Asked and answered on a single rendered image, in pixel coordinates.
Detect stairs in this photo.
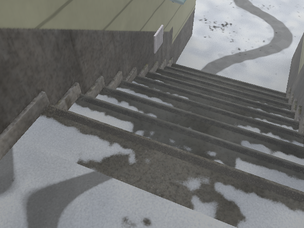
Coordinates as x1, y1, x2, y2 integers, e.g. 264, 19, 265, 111
68, 63, 304, 192

